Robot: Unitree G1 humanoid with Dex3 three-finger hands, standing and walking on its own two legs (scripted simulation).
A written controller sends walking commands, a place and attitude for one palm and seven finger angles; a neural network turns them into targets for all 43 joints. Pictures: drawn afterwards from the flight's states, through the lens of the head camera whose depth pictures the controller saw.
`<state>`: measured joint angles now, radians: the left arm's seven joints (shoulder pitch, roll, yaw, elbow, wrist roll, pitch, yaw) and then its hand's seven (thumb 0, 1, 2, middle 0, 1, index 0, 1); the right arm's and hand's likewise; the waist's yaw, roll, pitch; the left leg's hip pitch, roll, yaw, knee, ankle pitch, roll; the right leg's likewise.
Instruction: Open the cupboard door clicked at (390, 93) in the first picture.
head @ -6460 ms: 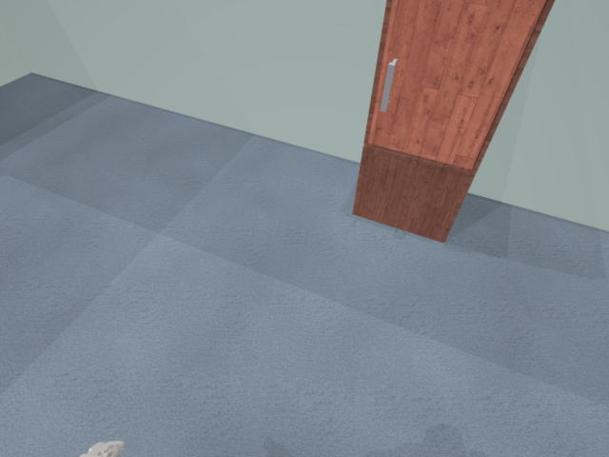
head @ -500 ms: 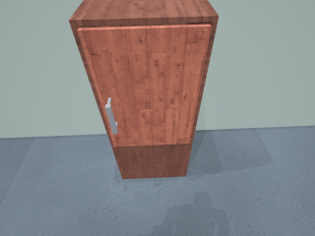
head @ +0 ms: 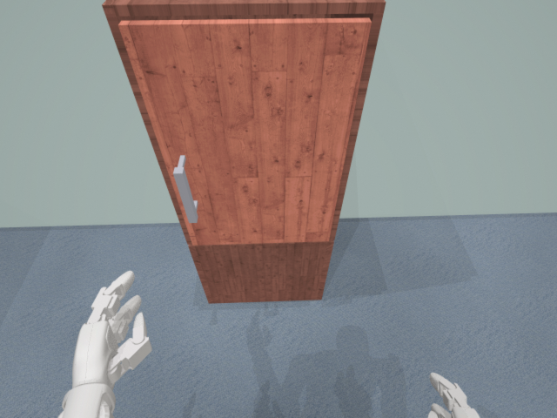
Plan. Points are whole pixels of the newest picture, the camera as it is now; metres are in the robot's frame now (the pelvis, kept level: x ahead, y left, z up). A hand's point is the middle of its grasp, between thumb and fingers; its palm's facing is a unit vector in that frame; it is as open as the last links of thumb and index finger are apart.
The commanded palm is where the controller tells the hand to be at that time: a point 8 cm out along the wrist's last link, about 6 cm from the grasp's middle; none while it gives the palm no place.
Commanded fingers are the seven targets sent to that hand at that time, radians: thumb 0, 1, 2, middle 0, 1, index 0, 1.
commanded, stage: raise the hand with hooked fingers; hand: left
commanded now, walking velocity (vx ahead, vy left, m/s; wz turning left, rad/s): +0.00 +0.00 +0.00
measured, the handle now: (187, 190) +0.59 +0.22 -0.07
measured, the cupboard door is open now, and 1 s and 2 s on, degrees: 0 0 0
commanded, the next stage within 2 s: move the hooked fingers beside the handle in 1.88 s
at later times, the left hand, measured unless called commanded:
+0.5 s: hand (152, 370) +0.21 +0.20 -0.06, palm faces -0.06 -1.00 -0.03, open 10.4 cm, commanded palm +0.17 +0.27 -0.05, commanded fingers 0.00 0.04 0.53 -0.26 -0.86 -0.26 -0.86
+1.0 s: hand (110, 360) +0.22 +0.26 -0.05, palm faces +0.08 -1.00 -0.06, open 13.2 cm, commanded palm +0.20 +0.31 -0.05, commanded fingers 0.00 -0.50 0.30 -0.30 -1.20 -0.30 -1.20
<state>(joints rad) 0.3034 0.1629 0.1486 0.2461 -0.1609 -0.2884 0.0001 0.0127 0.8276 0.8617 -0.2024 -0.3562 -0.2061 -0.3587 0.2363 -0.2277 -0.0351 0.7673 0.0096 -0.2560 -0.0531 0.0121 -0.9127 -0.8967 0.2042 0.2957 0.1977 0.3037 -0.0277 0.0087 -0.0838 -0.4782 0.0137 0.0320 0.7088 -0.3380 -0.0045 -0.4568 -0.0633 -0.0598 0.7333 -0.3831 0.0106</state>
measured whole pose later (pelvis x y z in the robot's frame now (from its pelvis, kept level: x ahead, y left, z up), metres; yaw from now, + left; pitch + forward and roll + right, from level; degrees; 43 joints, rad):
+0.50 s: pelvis -0.04 -0.02 -0.10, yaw +0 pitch +18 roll -3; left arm 0.22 0.28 0.28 0.12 -0.34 -0.35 -0.44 0.01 0.26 0.63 -0.24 -0.71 -0.25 -0.71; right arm 0.16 -0.18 0.02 0.60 0.03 -0.22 -0.07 0.01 -0.91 -0.90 0.21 0.30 0.20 0.30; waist 0.01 0.04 -0.14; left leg -1.11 0.07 -0.06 1.33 -0.54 -0.04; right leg -1.04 -0.02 -0.12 1.30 -0.57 -0.03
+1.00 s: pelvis -0.04 +0.02 -0.09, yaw -1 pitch +19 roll -4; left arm 0.21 0.31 0.34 0.15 -0.33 -0.43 -0.33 0.00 -0.32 0.38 -0.29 -1.09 -0.29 -1.09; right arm 0.21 -0.24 0.00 0.54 0.02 -0.22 -0.06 0.01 -0.91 -0.90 0.20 0.30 0.20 0.30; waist -0.01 0.00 -0.16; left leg -1.10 0.05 -0.02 1.28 -0.52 0.01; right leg -1.02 -0.04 -0.08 1.23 -0.53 0.02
